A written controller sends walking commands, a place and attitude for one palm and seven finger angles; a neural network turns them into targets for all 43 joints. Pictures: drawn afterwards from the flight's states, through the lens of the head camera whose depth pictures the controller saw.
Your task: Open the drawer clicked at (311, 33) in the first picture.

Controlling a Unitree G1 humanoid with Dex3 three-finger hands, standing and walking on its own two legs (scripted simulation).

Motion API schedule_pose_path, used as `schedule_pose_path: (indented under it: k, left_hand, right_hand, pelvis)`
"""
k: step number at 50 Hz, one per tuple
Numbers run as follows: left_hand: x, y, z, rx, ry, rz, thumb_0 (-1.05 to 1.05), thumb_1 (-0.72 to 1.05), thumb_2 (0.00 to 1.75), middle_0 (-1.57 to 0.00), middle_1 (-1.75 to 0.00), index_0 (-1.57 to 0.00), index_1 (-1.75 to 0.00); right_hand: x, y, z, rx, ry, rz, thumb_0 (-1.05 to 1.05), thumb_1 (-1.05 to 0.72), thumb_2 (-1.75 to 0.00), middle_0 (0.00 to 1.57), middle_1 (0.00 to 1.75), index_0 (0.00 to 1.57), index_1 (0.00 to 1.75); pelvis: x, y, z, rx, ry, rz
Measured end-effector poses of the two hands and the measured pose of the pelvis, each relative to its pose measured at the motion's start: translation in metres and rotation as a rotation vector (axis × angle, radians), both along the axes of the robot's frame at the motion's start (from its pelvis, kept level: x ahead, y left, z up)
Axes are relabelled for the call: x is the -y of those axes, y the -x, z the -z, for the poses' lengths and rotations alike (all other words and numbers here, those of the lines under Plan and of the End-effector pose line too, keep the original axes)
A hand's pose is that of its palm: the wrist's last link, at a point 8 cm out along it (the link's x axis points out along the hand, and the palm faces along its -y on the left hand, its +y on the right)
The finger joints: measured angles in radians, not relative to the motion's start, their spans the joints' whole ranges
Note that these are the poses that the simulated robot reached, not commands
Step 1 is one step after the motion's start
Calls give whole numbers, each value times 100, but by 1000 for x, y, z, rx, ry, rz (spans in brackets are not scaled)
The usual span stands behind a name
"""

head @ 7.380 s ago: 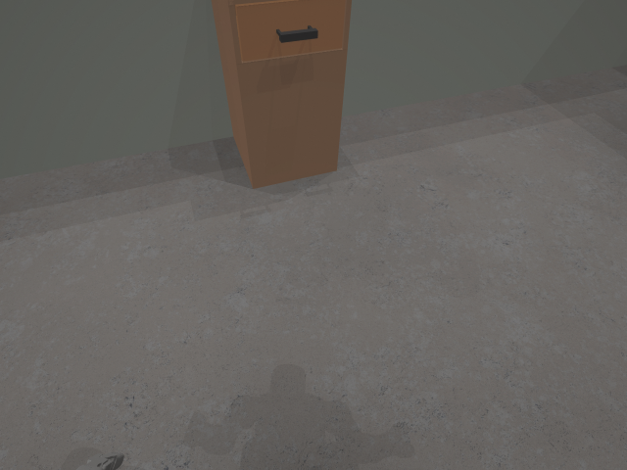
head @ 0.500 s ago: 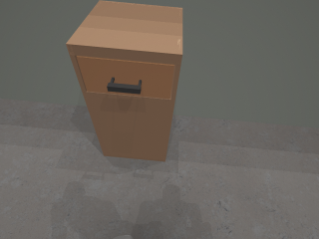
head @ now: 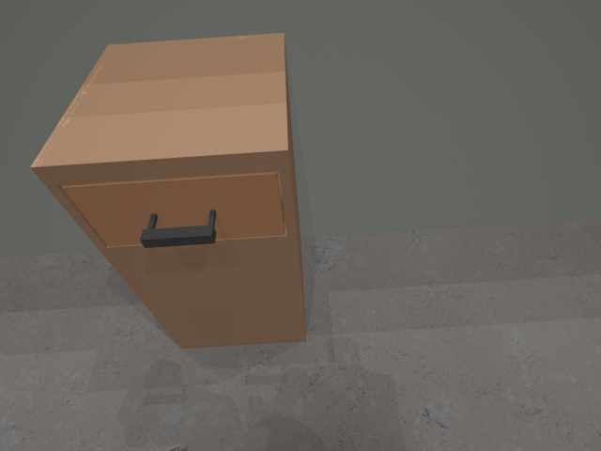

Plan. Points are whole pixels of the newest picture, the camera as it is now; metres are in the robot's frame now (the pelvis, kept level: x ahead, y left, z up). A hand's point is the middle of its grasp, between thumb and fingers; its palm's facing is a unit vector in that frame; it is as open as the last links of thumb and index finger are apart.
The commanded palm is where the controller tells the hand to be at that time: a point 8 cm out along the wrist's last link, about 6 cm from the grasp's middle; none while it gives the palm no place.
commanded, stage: come to a stop and stand still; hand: left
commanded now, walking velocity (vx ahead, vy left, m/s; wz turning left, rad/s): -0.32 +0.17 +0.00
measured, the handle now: (181, 226) +0.51 +0.25 -0.06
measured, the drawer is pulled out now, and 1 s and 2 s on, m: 0.00 0.00 0.00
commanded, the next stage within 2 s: look again from close up in 0.78 s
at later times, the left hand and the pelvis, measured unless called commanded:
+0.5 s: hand out of the picture +0.02 +0.26 -0.17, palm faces +0.07 -0.97 -0.23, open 7.4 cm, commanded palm none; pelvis -0.01 +0.06 +0.01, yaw +0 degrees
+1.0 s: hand out of the picture -0.02 +0.21 -0.17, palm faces -0.03 -0.98 -0.21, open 7.3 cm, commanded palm none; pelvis -0.03 +0.04 +0.01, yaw -1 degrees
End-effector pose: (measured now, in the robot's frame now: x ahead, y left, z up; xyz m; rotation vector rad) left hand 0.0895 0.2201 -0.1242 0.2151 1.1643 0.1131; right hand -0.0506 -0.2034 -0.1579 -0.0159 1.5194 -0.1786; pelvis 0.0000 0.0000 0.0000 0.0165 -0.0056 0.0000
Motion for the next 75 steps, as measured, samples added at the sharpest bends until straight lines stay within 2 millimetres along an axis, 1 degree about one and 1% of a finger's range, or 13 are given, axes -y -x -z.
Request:
schedule_pose_path:
  k: [3, 6, 12, 16, 19, 24, 33, 44, 54, 59, 64, 74, 75]
  left_hand:
    - [6, -2, -2, -11, 6, -34, 0, 91, 90, -20, -30, -20, -30]
    - [-2, -1, -5, -15, -8, -63, -1, 92, 90, -20, -30, -20, -30]
    - [-35, 19, -2, -61, -31, -79, 0, 92, 90, -20, -30, -21, -30]
    - [-64, 35, 11, -82, -24, -93, 0, 91, 90, -20, -30, -20, -30]
    - [-81, 48, 20, -105, -11, -115, 0, 91, 90, -20, -30, -20, -30]
    - [-91, 74, 13, -160, 2, -136, 1, 91, 90, -20, -30, -20, -30]
    - [-73, 111, 7, -268, -10, -107, 1, 91, 90, -20, -30, -20, -30]
    - [-43, 109, 6, -232, 22, -77, 1, 92, 90, -20, -30, -20, -30]
    - [-47, 104, 12, -201, 13, -32, 1, 91, 90, -20, -30, -20, -30]
    - [-52, 94, 11, -183, 7, -34, 1, 91, 90, -20, -30, -20, -30]
    - [-54, 86, 11, -176, 7, -37, 1, 91, 90, -20, -30, -20, -30]
    - [-52, 85, 14, -200, 19, -48, 1, 91, 90, -20, -30, -20, -30]
    - [-54, 77, 9, -176, -6, 0, 1, 91, 90, -20, -30, -20, -30]
  right_hand:
    - [7, -21, -5, 4, 14, -18, 1, -91, -90, 20, 30, 20, 30]
    - [14, -47, -9, 35, 34, -54, 1, -91, -90, 20, 30, 20, 29]
    - [18, -98, -19, 173, 93, -103, 1, -91, -90, 20, 30, 20, 29]
    - [8, -115, -26, 264, 142, -133, 0, -91, -90, 20, 30, 20, 29]
    - [-6, -112, -32, 277, 159, -156, 0, -91, -90, 20, 30, 20, 29]
    - [-28, -103, -39, 240, 137, -176, 0, -91, -90, 20, 30, 20, 29]
    - [-38, -88, -21, 235, 75, -96, 0, -92, -90, 20, 30, 20, 30]
    - [-26, -29, -21, 115, 66, -69, 0, -92, -90, 20, 30, 20, 30]
    - [-32, 3, -15, 73, 43, -83, 1, -91, -90, 20, 30, 20, 29]
    - [-40, 1, -13, 68, 31, -86, 1, -91, -90, 20, 30, 20, 29]
    - [-44, -14, -14, 89, 31, -88, 1, -91, -90, 20, 30, 20, 30]
    - [-32, -45, -19, 122, 79, -102, 1, -92, -90, 20, 30, 20, 30]
    - [-29, -51, -21, 154, 92, -100, 1, -92, -90, 20, 30, 20, 30]
  pelvis:
    - [2, -4, -5, -3, -9, -10]
    - [-1, -3, -8, -7, -15, -16]
    - [-18, 6, -8, -12, -8, -12]
    - [-36, 11, 0, -8, 18, -11]
    - [-47, 15, 1, -2, 18, -11]
    - [-57, 14, -9, -18, 19, -8]
    - [-58, 13, -9, -19, -11, 21]
    - [-45, 19, -14, 12, 0, 22]
    - [-45, 26, -4, -6, 21, 12]
    - [-47, 21, -4, -5, 13, 18]
    - [-49, 15, -5, -4, 10, 23]
    - [-51, 4, -6, -11, 14, 27]
    - [-52, 4, -6, -18, 16, 34]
